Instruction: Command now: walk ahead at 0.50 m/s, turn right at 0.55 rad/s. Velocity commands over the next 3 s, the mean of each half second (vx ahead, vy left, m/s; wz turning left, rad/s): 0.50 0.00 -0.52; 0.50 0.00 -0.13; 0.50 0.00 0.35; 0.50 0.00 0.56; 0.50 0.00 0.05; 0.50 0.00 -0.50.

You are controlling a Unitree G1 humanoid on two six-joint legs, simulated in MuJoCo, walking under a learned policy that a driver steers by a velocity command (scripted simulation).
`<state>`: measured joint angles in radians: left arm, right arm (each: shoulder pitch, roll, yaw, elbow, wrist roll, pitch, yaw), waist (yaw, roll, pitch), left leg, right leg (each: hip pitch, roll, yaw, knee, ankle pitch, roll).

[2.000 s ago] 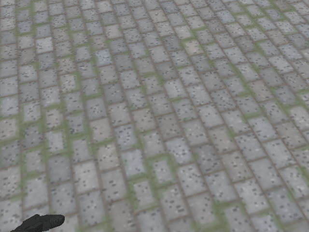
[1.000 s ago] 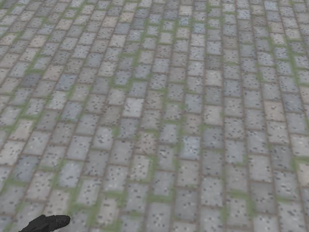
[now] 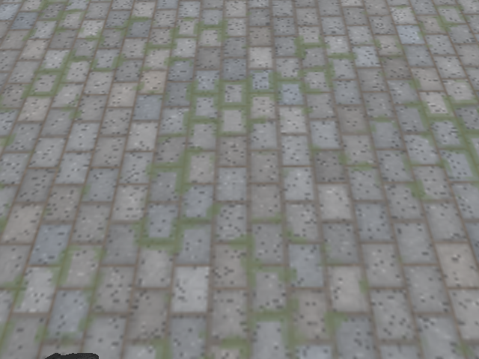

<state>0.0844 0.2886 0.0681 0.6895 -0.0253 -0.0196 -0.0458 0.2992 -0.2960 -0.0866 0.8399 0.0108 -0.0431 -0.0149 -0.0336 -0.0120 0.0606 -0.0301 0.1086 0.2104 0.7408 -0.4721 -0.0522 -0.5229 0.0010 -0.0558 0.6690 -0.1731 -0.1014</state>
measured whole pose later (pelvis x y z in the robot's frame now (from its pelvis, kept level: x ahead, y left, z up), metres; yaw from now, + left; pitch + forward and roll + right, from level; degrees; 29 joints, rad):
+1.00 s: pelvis +0.55 -0.09 +0.01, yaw -18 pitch +3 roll +1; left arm 0.03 0.26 0.03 0.64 0.00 -0.08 -0.03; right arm 0.40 -0.30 -0.05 0.91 0.01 -0.05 0.00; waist -0.09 0.00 0.03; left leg -0.05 0.01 -0.01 0.60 -0.48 0.01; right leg -0.48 0.00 -0.02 0.53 -0.09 -0.04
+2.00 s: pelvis +1.11 -0.16 +0.01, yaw +13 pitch +2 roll +0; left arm 0.03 0.27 0.04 0.69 0.00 -0.12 -0.02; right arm 0.38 -0.31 -0.08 0.75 0.01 -0.02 -0.02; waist -0.07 0.00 0.01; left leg -0.09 -0.10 -0.23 0.57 -0.48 0.06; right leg -0.46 0.02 0.05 0.48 -0.06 0.00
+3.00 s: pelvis +1.61 -0.08 +0.00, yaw -6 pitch +2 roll +2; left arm 0.07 0.29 0.06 0.64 -0.02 -0.02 -0.05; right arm 0.32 -0.30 -0.08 0.85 0.01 -0.05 -0.01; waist -0.05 -0.02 0.06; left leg -0.03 0.10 0.20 0.73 -0.51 -0.05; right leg -0.52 0.01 -0.05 0.65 -0.14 -0.10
